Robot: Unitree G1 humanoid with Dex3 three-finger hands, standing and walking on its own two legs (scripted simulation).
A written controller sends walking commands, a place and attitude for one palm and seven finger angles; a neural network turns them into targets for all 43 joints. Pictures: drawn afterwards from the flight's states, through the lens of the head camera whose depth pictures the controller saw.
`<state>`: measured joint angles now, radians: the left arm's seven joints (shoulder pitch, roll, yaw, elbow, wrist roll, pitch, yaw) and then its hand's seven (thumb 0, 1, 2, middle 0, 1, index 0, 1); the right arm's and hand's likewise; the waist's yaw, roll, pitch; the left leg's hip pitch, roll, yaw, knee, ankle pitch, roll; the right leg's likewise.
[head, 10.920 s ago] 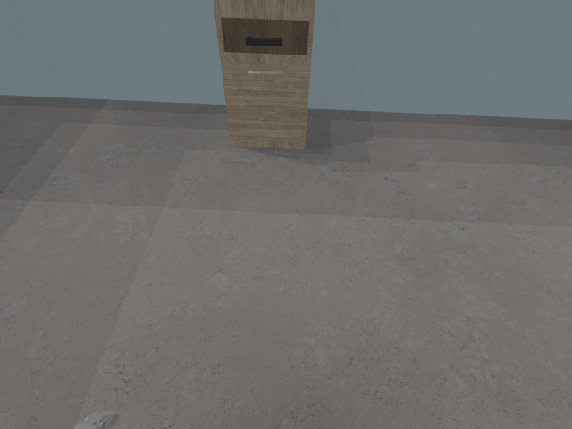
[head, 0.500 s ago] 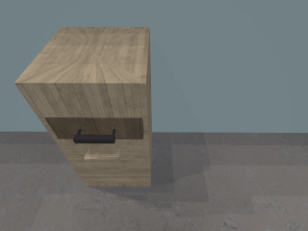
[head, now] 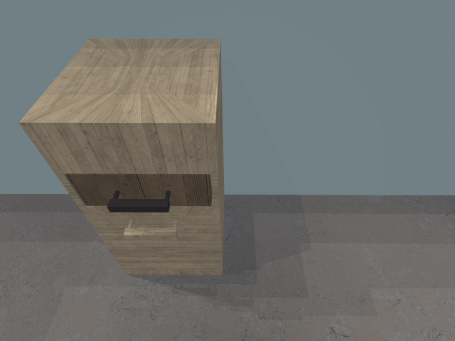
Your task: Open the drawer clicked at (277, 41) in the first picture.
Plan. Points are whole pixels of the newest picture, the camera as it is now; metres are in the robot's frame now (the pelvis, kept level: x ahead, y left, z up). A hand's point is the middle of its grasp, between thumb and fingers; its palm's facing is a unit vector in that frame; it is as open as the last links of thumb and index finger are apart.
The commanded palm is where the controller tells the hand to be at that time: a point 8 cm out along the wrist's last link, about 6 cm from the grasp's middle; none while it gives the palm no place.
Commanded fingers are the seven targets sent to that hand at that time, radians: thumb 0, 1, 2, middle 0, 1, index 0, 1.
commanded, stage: look again from close up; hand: left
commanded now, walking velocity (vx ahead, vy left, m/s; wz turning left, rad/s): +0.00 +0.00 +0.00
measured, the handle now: (140, 199) +0.50 +0.28 -0.15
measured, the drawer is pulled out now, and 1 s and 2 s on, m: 0.00 0.00 0.00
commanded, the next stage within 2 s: shuffle to correct the standing spot in 0.02 s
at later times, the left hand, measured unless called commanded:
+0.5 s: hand out of the picture -0.02 +0.21 -0.18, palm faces +0.12 -0.97 -0.22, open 7.4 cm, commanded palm none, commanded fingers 0.00 0.90 0.90 -0.20 -0.30 -0.20 -0.30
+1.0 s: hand out of the picture -0.01 +0.18 -0.17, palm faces +0.04 -0.97 -0.22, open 7.3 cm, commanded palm none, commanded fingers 0.00 0.90 0.90 -0.20 -0.30 -0.20 -0.30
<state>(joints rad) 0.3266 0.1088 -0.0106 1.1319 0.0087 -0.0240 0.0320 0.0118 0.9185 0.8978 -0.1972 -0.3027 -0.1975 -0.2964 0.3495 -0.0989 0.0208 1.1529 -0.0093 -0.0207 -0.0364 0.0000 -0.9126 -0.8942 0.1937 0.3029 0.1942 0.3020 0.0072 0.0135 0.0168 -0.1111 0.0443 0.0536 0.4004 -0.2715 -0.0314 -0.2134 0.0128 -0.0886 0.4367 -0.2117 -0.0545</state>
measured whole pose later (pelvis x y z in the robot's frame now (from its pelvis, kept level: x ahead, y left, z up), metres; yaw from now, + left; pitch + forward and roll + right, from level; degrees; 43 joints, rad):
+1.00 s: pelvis +0.00 +0.01 +0.00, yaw +1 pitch +0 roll +2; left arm 0.31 0.12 -0.01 1.12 0.01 -0.02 0.04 0.02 0.94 0.90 -0.20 -0.30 -0.20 -0.30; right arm 0.33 -0.09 0.01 1.16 -0.01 -0.01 -0.04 0.00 -0.91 -0.89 0.20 0.30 0.20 0.30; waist -0.01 0.02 0.02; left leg -0.13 0.04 0.10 0.40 -0.25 -0.03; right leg -0.17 0.03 -0.07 0.46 -0.29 -0.08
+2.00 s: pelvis -0.02 +0.02 -0.01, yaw +1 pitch -1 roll +0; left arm 0.30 0.14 0.01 1.06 0.01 -0.01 0.04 0.01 0.92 0.90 -0.20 -0.30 -0.20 -0.30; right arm 0.41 -0.13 0.00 1.07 -0.02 0.01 -0.03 0.00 -0.91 -0.89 0.19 0.30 0.19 0.30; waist -0.02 0.04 -0.02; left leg -0.23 -0.01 0.10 0.53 -0.29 0.06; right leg -0.22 0.05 -0.09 0.50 -0.28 -0.08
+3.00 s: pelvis -0.01 -0.01 -0.05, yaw +6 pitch +10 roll +1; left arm 0.29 0.36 -0.06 0.00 1.04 -0.03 0.45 0.01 0.29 0.64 -0.27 -0.69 -0.27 -0.68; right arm 0.00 -0.21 0.02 0.51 -0.06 0.11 0.04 0.01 -0.91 -0.89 0.20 0.30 0.20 0.30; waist 0.13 0.05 -0.13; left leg -0.62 -0.03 0.04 0.90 -0.45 0.03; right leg -0.62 0.07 -0.08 0.90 -0.46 -0.12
